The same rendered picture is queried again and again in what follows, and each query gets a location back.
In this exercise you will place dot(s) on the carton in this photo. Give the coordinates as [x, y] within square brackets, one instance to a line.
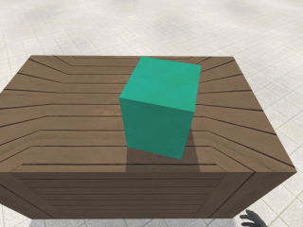
[158, 104]

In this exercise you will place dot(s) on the pedestal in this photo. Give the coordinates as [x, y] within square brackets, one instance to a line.
[64, 153]

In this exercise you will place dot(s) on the right robot hand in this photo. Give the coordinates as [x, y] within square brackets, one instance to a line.
[251, 215]

